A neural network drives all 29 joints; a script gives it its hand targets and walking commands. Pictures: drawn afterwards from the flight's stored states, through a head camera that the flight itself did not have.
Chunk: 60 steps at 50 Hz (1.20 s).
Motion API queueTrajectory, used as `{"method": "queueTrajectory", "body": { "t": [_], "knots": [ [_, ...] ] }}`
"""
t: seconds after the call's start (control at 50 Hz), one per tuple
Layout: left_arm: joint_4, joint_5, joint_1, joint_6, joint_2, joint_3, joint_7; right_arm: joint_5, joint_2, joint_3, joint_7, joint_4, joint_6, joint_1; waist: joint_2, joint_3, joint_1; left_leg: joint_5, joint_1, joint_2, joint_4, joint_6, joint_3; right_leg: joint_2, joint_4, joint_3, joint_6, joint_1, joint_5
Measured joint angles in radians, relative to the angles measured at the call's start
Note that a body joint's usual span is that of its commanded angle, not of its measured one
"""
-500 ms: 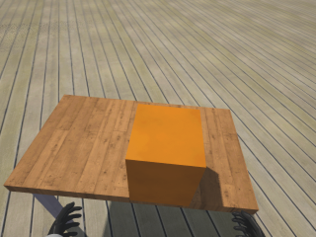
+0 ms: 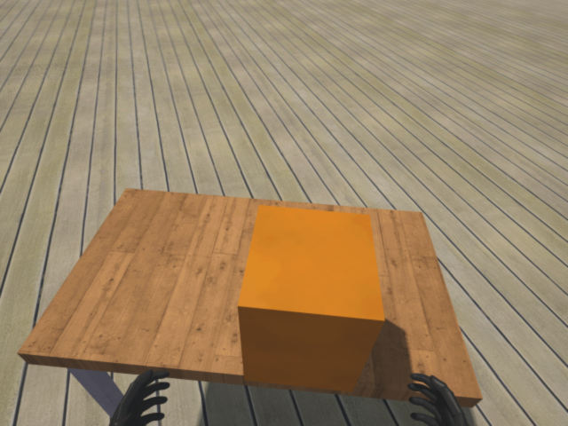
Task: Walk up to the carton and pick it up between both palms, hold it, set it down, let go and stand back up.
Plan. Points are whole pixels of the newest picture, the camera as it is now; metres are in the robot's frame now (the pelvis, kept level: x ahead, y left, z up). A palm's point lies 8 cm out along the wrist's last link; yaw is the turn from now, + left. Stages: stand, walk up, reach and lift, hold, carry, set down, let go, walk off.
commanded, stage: reach and lift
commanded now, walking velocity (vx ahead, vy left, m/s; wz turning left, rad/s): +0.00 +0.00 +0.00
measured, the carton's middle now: (305, 298) +0.39 -0.01 -0.07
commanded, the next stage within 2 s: none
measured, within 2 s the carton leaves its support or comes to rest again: neither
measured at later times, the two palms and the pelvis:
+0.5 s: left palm (138, 413) +0.17 +0.22 -0.04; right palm out of the picture +0.18 -0.20 -0.04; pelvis -0.01 +0.00 -0.01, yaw +0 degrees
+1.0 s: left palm (152, 339) +0.25 +0.21 +0.01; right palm (443, 357) +0.26 -0.20 +0.01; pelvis +0.01 +0.00 +0.00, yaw -1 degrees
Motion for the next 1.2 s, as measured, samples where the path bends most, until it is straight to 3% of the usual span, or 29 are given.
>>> {"method": "queueTrajectory", "body": {
  "t": [0.34, 0.5, 0.66, 1.0, 1.2],
  "knots": [
    [0.023, -0.048, 0.025, -0.216, 0.009, -0.032, -0.026, 0.070, 0.052, 0.042, -0.016, -0.012, -0.145, 0.041, -0.002, -0.018, -0.009, -0.019, -0.029, 0.002, 0.045, -0.003, -0.010, 0.003, 0.043, -0.011, -0.002, -0.025, -0.021],
    [0.062, -0.089, -0.067, -0.291, 0.010, -0.069, 0.001, 0.083, 0.055, 0.013, -0.008, -0.016, -0.156, -0.035, -0.001, 0.003, -0.026, -0.030, -0.078, 0.004, 0.095, -0.003, -0.008, 0.006, 0.102, -0.009, -0.002, -0.080, -0.035],
    [0.054, -0.094, -0.165, -0.220, 0.004, -0.057, 0.031, 0.097, 0.041, 0.037, -0.024, -0.059, -0.078, -0.104, -0.016, 0.007, -0.027, -0.020, -0.070, 0.004, 0.069, -0.003, 0.005, 0.005, 0.094, 0.005, -0.003, -0.084, -0.030],
    [-0.121, -0.077, -0.207, -0.016, -0.007, -0.003, -0.006, 0.149, -0.003, 0.066, -0.077, -0.198, 0.090, -0.189, 0.008, -0.004, -0.020, 0.002, -0.007, 0.007, -0.017, -0.002, 0.015, 0.005, -0.017, 0.015, 0.000, -0.013, 0.008],
    [-0.200, -0.063, -0.312, 0.152, -0.017, 0.038, -0.018, 0.170, -0.018, 0.063, -0.106, -0.265, 0.225, -0.283, 0.005, -0.008, -0.019, 0.024, -0.002, 0.009, -0.052, -0.004, 0.014, 0.007, -0.051, 0.014, 0.000, -0.009, 0.030]
  ]
}}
